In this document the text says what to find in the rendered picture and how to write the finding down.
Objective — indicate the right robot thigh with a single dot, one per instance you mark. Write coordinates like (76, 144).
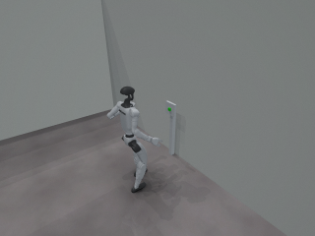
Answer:
(139, 149)

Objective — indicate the right robot upper arm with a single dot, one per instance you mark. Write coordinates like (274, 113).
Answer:
(134, 113)

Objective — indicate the robot right shin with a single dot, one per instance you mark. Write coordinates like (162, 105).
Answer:
(139, 175)

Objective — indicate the robot right forearm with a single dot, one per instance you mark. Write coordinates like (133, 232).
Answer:
(142, 136)

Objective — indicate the panel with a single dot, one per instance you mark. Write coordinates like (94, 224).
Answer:
(172, 125)

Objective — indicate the right robot hand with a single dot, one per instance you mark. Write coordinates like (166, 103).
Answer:
(155, 141)

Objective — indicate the left robot upper arm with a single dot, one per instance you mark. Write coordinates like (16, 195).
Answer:
(114, 110)

